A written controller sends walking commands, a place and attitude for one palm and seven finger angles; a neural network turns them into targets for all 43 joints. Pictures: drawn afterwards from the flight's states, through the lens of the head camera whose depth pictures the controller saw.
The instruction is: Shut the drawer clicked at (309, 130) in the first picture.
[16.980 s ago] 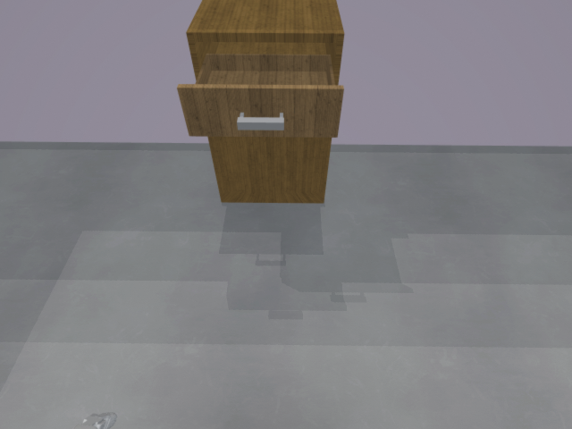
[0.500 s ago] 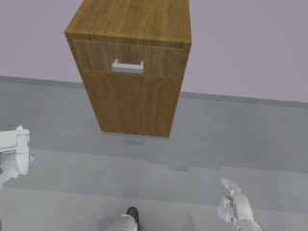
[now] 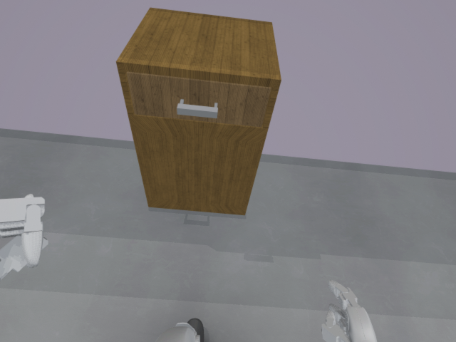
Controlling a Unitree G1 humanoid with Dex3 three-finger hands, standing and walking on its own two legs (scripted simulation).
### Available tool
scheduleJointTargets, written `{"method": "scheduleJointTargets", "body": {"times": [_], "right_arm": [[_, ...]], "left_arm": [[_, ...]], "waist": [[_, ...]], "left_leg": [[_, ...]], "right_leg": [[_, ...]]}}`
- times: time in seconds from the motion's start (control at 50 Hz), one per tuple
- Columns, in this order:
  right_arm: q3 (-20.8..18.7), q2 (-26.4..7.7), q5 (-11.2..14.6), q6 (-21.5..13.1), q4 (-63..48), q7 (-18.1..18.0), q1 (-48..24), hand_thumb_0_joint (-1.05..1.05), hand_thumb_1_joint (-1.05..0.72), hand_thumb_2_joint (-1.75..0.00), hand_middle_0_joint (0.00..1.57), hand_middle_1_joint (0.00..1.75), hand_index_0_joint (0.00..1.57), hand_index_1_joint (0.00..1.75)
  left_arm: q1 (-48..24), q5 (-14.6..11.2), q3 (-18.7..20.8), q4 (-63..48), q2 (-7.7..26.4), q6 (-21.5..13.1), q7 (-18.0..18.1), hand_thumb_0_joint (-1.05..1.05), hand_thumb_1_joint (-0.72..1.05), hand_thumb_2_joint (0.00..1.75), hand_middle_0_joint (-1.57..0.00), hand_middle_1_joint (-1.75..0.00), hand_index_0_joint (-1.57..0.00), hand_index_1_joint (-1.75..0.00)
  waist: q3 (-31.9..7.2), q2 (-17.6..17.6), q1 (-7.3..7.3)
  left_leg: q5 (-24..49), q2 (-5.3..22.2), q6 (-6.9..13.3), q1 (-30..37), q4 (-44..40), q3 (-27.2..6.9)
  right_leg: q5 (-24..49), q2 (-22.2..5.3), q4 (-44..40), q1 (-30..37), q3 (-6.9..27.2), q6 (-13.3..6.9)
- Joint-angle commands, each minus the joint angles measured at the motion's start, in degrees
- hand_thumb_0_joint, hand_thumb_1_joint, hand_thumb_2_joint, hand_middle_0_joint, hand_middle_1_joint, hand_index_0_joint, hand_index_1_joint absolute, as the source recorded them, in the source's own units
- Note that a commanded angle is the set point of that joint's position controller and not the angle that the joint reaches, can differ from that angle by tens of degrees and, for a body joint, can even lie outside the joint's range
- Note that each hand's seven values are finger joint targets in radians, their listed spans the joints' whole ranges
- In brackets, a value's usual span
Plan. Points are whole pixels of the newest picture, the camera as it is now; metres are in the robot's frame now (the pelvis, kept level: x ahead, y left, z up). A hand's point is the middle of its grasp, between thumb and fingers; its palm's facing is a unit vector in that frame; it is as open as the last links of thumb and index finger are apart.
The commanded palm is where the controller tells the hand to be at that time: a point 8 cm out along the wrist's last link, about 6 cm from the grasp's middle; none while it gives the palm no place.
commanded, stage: stop stepping back and stand still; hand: left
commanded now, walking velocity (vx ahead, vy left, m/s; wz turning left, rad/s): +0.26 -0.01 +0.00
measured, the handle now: (198, 107) +0.81 +0.12 -0.08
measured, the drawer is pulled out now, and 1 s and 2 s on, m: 0.00 0.00 0.00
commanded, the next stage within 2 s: let the arm hang, fingers relaxed in 0.90 s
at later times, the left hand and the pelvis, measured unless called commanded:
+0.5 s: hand (31, 240) +0.20 +0.25 +0.17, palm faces +0.28 -0.81 -0.52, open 3.2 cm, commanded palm +0.14 +0.28 +0.18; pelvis -0.01 +0.01 +0.01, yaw -4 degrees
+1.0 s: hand (78, 235) +0.21 +0.20 +0.16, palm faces +0.27 -0.84 -0.48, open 3.2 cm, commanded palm none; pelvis +0.01 -0.02 +0.01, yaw -4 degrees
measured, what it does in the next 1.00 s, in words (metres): steps on the spot: left foot, then right foot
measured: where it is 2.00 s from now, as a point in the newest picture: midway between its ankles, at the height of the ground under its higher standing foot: outside the picture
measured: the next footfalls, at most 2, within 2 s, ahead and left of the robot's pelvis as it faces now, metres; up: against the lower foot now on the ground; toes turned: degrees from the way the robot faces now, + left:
left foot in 0.12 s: +0.08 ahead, +0.11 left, +0.00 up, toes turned +0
right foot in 0.48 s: +0.00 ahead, -0.10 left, +0.00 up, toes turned -7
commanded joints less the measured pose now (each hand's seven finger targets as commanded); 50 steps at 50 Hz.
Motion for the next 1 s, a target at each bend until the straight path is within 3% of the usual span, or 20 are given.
{"method": "scheduleJointTargets", "body": {"times": [0.0, 0.04, 0.06, 0.08, 0.1, 0.12, 0.14, 0.16, 0.18, 0.22, 0.26, 0.34, 0.4, 0.46, 0.5, 0.56, 0.62, 0.76, 0.96, 0.98], "right_arm": [[-3.81, -7.60, 0.73, 0.55, -5.53, -0.91, -4.54, 0.00, -0.90, -0.90, 0.20, 0.30, 0.20, 0.30], [-2.60, -7.79, 1.38, 0.01, -4.86, -2.02, -4.83, 0.00, -0.90, -0.90, 0.20, 0.30, 0.20, 0.30], [-1.92, -8.41, 1.55, -0.80, -4.37, -2.46, -5.30, 0.00, -0.90, -0.90, 0.20, 0.30, 0.20, 0.30], [-1.67, -9.54, 1.66, -2.08, -4.29, -2.80, -4.26, 0.00, -0.90, -0.90, 0.20, 0.30, 0.20, 0.30], [-1.97, -10.44, 2.01, -3.44, -5.94, -2.98, -3.59, 0.00, -0.90, -0.90, 0.20, 0.30, 0.20, 0.30], [-1.95, -9.69, 1.32, -3.85, -5.97, -2.52, -2.97, 0.00, -0.90, -0.90, 0.20, 0.30, 0.20, 0.30], [-1.52, -7.68, 1.00, -5.09, -5.39, -1.70, -3.44, 0.00, -0.90, -0.90, 0.20, 0.30, 0.20, 0.30], [-1.79, -7.75, 0.69, -5.49, -5.64, -0.82, -4.12, 0.00, -0.90, -0.90, 0.20, 0.30, 0.20, 0.30], [-1.90, -7.83, 1.03, -5.55, -6.28, -0.01, -4.59, 0.00, -0.90, -0.90, 0.20, 0.30, 0.20, 0.30], [-1.71, -7.86, 1.03, -5.42, -6.77, 1.01, -5.34, 0.00, -0.90, -0.90, 0.20, 0.30, 0.20, 0.30], [-1.54, -8.07, 0.62, -4.26, -7.08, 1.18, -5.51, 0.00, -0.90, -0.90, 0.20, 0.30, 0.20, 0.30], [-2.04, -8.49, 0.28, -2.18, -7.23, -0.77, -3.99, 0.00, -0.90, -0.90, 0.20, 0.30, 0.20, 0.30], [-2.44, -8.78, 0.54, -1.00, -6.88, -1.57, -3.91, 0.00, -0.90, -0.90, 0.20, 0.30, 0.20, 0.30], [-2.65, -8.40, 0.38, -0.93, -5.63, -1.65, -3.74, 0.00, -0.90, -0.90, 0.20, 0.30, 0.20, 0.30], [-3.40, -9.07, 1.37, -2.32, -5.13, -1.71, -5.10, 0.00, -0.90, -0.90, 0.20, 0.30, 0.20, 0.30], [-3.24, -9.23, 1.91, -2.04, -5.39, -1.35, -5.64, 0.00, -0.90, -0.90, 0.20, 0.30, 0.20, 0.30], [-3.23, -8.68, 1.99, -1.33, -5.67, -1.40, -6.14, 0.00, -0.90, -0.90, 0.20, 0.30, 0.20, 0.30], [-3.46, -8.56, 2.38, 0.26, -6.73, -1.32, -6.01, 0.00, -0.90, -0.90, 0.20, 0.30, 0.20, 0.30], [-3.22, -8.79, 2.01, 0.38, -7.50, -1.67, -6.21, 0.00, -0.90, -0.90, 0.20, 0.30, 0.20, 0.30], [-6.08, -20.57, 2.29, -1.76, 5.50, 3.88, -8.77, 0.00, -0.90, -0.90, 0.20, 0.30, 0.20, 0.30]], "left_arm": [[-6.34, -1.27, 6.33, -6.46, 6.30, -0.45, 1.07, 0.00, 0.90, 0.90, -1.40, -1.60, -1.40, -1.60], [-7.72, -0.24, 4.08, 0.50, 3.80, 0.10, 2.53, 0.00, 0.90, 0.90, -1.40, -1.60, -1.40, -1.60], [-10.50, 0.29, 3.84, 0.00, 4.11, -0.44, 2.93, 0.00, 0.90, 0.90, -1.40, -1.60, -1.40, -1.60], [-12.87, 0.49, 2.84, -0.82, 3.23, -1.41, 3.05, 0.00, 0.90, 0.90, -1.40, -1.60, -1.40, -1.60], [-15.05, 0.95, 1.60, -4.21, 3.18, -2.52, 3.10, 0.00, 0.90, 0.90, -1.40, -1.60, -1.40, -1.60], [-14.65, 1.99, 3.04, -6.20, 5.08, -3.63, 3.03, 0.00, 0.90, 0.90, -1.40, -1.60, -1.40, -1.60], [-14.33, 1.33, 3.44, -7.33, 6.13, -3.67, 2.45, 0.00, 0.90, 0.90, -1.40, -1.60, -1.40, -1.60], [-12.33, 1.26, 3.89, -10.52, 6.46, -3.52, 2.21, 0.00, 0.90, 0.90, -1.40, -1.60, -1.40, -1.60], [-8.09, 1.40, 3.18, -12.34, 5.32, -3.25, 2.18, 0.00, 0.90, 0.90, -1.40, -1.60, -1.40, -1.60], [-0.89, 1.37, 3.35, -14.45, 4.92, -2.77, 2.27, 0.00, 0.90, 0.90, -1.40, -1.60, -1.40, -1.60], [2.23, 1.52, 3.61, -13.25, 4.41, -2.09, 2.69, 0.00, 0.90, 0.90, -1.40, -1.60, -1.40, -1.60], [2.49, 0.79, 5.05, -6.08, 5.02, -1.26, 3.78, 0.00, 0.90, 0.90, -1.40, -1.60, -1.40, -1.60], [0.56, 0.67, 4.26, -2.79, 4.36, -0.84, 3.67, 0.00, 0.90, 0.90, -1.40, -1.60, -1.40, -1.60], [-2.24, -0.41, 6.45, -2.30, 7.24, -2.77, 2.91, 0.00, 0.90, 0.90, -1.40, -1.60, -1.40, -1.60], [-4.28, -0.57, 5.02, -5.72, 6.01, -2.90, 2.35, 0.00, 0.90, 0.90, -1.40, -1.60, -1.40, -1.60], [0.99, -0.27, 4.69, -5.42, 4.54, -3.34, 2.44, 0.00, 0.90, 0.90, -1.40, -1.60, -1.40, -1.60], [1.87, -0.06, 6.54, -4.36, 5.92, -4.07, 2.66, 0.00, 0.90, 0.90, -1.40, -1.60, -1.40, -1.60], [1.09, -0.24, 5.95, -1.31, 5.01, -4.50, 2.49, 0.00, 0.90, 0.90, -1.40, -1.60, -1.40, -1.60], [-0.15, 0.14, 4.77, -2.47, 4.87, -3.63, 2.39, 0.00, 0.90, 0.90, -1.40, -1.60, -1.40, -1.60], [-8.73, 5.92, -16.57, 45.43, -0.78, 5.12, -5.83, 0.00, 0.90, 0.90, -1.40, -1.60, -1.40, -1.60]], "waist": [[-1.05, -8.80, -1.27], [3.79, -6.51, -1.33], [3.38, 0.79, -1.45], [3.55, 11.85, -1.41], [3.24, 22.31, -1.33], [-0.66, 18.76, -0.49], [-2.47, 17.00, -1.11], [-3.94, 12.47, -0.41], [-4.23, 8.81, 0.35], [-5.63, 10.46, 1.32], [-4.11, 16.21, 1.58], [-4.14, 16.16, 0.63], [-4.91, 11.31, -0.23], [-6.38, 2.07, -1.09], [-7.88, -0.93, -0.43], [-7.08, 3.40, 0.10], [-7.11, 3.82, 0.43], [-7.45, 1.86, 0.62], [-6.97, 2.91, 1.00], [-5.64, 4.67, -0.62]], "left_leg": [[-6.68, 1.23, -0.09, 12.97, 34.81, -6.64], [-9.72, 4.64, 2.29, 15.21, 13.58, -5.97], [-9.60, 4.04, 3.04, 16.06, 0.28, -3.86], [-15.52, 6.35, 4.25, 16.78, -12.00, -8.89], [-18.96, 15.84, 7.20, 20.71, -18.93, -25.19], [-12.22, 19.12, 11.29, 21.16, -19.64, -29.84], [-17.20, 19.94, 8.32, 20.79, -23.07, -36.00], [-17.82, 20.20, 6.97, 20.93, -23.24, -35.13], [-16.07, 19.28, 6.97, 20.22, -22.30, -30.04], [-14.35, 15.82, 5.23, 17.32, -22.67, -20.86], [-19.35, 13.58, 3.73, 10.05, -26.06, -13.90], [-19.38, 12.83, 3.96, 10.16, -25.77, -10.69], [-11.18, 8.98, 3.95, 11.76, -16.86, -8.00], [2.03, 5.41, 2.41, 15.21, -4.17, -5.31], [0.60, 4.99, 2.55, 18.70, -4.87, -4.96], [10.65, 5.96, 3.52, 18.95, -4.81, -5.37], [16.77, 5.50, 3.20, 18.13, -3.02, -4.15], [16.34, 4.03, 3.01, 17.95, -2.39, -1.67], [15.70, 4.69, 3.53, 21.79, -4.59, -2.91], [25.70, 6.77, 3.85, 17.10, 5.04, -6.10]], "right_leg": [[-29.63, -20.54, -20.03, -33.01, 17.46, -8.20], [-20.27, -16.65, -13.91, -26.88, 10.87, -4.23], [-16.69, -13.44, -7.13, -21.04, 7.69, -2.52], [-13.68, -8.82, 3.01, -18.91, 4.64, -0.51], [-10.05, -3.83, 16.31, -23.74, -0.52, 2.71], [-9.39, -1.72, 26.84, -23.71, 0.65, 3.54], [-9.36, -3.29, 32.42, -24.36, 4.04, 3.22], [-6.43, -4.51, 34.01, -23.77, 6.33, 3.06], [-3.33, -5.55, 32.83, -22.36, 6.31, 3.10], [0.25, -5.51, 27.17, -16.63, 3.07, 3.42], [0.69, -4.17, 20.00, -8.36, -1.00, 3.20], [-5.19, -1.49, 6.66, -0.07, -5.35, 2.42], [0.14, -3.06, -8.13, 5.54, -2.64, 1.74], [9.75, -12.13, -11.42, 1.55, 7.26, -1.18], [5.57, -10.52, -8.63, -1.98, 5.05, 0.29], [15.66, -9.46, -5.80, -1.03, 4.25, 1.71], [24.33, -9.92, -4.90, 0.75, 4.55, 2.29], [32.99, -11.41, -5.97, 3.26, 5.51, 3.36], [23.73, -9.44, -8.24, 0.31, 4.53, 3.99], [33.62, -13.46, 3.25, -5.37, 1.25, 1.79]]}}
